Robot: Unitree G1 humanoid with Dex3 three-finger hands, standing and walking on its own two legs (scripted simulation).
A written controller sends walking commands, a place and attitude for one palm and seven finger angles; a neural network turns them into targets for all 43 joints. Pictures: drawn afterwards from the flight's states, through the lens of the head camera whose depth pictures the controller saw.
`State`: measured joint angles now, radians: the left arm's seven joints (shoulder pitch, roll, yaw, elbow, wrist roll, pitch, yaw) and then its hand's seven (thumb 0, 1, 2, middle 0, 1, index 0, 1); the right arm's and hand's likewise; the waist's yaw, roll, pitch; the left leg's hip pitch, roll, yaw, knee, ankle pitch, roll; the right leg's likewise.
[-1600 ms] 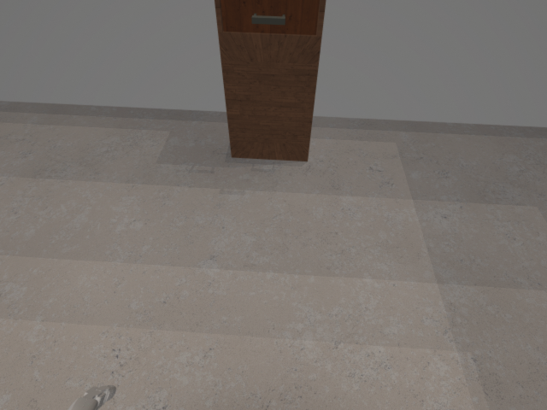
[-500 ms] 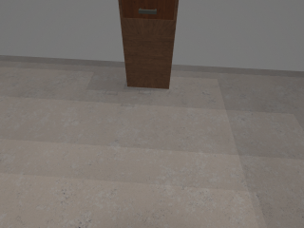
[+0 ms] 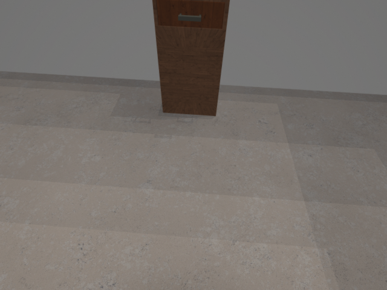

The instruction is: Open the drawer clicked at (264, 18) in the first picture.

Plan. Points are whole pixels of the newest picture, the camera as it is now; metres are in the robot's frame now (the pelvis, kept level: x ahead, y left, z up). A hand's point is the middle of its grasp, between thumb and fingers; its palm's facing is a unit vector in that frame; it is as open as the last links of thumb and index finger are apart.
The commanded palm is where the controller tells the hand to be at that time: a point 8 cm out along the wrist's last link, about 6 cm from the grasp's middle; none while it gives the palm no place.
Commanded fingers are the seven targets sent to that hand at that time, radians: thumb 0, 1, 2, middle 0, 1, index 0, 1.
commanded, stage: look at it before walking up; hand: left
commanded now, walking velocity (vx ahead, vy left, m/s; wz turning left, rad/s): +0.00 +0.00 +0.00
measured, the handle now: (190, 16) +1.51 +0.12 -0.01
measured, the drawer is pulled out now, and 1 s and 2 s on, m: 0.00 0.00 0.00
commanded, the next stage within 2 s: walk to a spot facing it in 0.04 s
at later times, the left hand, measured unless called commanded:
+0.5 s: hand out of the picture +0.02 +0.20 -0.20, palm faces +0.03 -0.99 -0.16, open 7.4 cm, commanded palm none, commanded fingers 0.00 0.90 0.90 -0.20 -0.30 -0.20 -0.30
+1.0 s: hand (158, 202) +0.40 +0.14 -0.19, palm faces -0.13 -0.97 -0.20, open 7.4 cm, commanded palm none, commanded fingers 0.00 0.90 0.90 -0.20 -0.30 -0.20 -0.30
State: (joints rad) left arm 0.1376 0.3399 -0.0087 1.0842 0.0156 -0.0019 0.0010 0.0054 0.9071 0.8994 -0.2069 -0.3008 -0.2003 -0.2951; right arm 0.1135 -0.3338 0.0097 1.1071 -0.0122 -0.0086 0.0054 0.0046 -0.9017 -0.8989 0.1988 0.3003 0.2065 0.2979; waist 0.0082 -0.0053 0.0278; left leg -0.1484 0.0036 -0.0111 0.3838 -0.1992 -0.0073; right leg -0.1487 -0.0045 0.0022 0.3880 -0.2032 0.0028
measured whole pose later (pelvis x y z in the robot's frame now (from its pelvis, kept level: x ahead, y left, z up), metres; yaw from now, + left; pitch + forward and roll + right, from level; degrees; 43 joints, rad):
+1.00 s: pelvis +0.26 -0.03 -0.03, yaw -7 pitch -2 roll +0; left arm 0.10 0.19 0.05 0.98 0.02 -0.07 0.00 0.00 0.91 0.90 -0.20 -0.30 -0.20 -0.29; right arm 0.46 -0.11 -0.03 1.21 -0.01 -0.04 -0.01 0.01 -0.90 -0.90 0.20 0.30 0.21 0.30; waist -0.04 0.00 0.11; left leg -0.23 0.08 0.04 1.26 -0.42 0.03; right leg -0.40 0.02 -0.17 0.67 -0.24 -0.12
